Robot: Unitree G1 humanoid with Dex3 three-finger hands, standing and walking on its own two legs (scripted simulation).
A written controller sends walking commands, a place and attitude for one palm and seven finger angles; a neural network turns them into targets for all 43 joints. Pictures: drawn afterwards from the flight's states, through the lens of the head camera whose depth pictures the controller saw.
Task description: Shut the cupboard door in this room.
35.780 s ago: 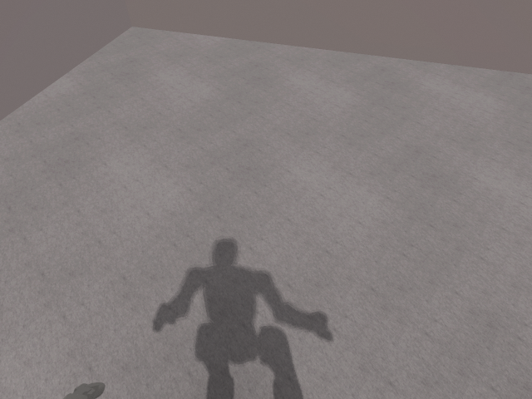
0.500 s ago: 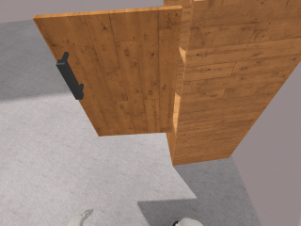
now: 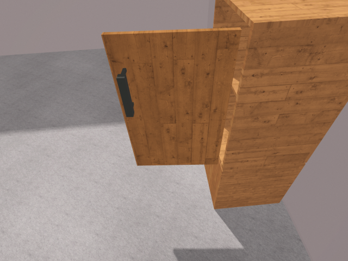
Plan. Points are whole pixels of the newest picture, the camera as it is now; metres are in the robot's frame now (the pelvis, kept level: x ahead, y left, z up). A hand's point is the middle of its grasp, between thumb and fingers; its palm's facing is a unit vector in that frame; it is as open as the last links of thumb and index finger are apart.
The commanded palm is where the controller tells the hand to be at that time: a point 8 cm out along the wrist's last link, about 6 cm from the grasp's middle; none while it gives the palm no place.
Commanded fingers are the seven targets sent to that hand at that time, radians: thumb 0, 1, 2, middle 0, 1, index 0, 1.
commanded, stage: come to a stop and stand still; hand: left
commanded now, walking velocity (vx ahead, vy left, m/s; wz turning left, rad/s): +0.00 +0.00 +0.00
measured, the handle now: (127, 92) +0.56 +0.19 +0.10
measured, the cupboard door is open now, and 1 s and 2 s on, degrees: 85 85 85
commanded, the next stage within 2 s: look again from close up in 0.38 s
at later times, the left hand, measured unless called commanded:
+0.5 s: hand out of the picture +0.00 +0.20 -0.15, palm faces +0.05 -0.98 -0.20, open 7.3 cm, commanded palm none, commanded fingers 0.00 0.90 0.90 -0.20 -0.30 -0.20 -0.30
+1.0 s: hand out of the picture +0.04 +0.18 -0.15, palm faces +0.03 -0.98 -0.20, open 7.3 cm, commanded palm none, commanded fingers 0.00 0.90 0.90 -0.20 -0.30 -0.20 -0.30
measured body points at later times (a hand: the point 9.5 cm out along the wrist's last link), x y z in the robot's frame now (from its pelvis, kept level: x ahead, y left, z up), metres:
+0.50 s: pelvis -0.01 +0.03 +0.02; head -0.01 +0.02 +0.47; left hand +0.00 +0.26 -0.13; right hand -0.01 -0.20 -0.14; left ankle +0.01 +0.10 -0.72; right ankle +0.07 -0.10 -0.72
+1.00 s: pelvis +0.03 +0.01 +0.02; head +0.04 +0.00 +0.47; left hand +0.04 +0.23 -0.13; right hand +0.05 -0.22 -0.13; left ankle +0.01 +0.10 -0.72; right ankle +0.07 -0.10 -0.72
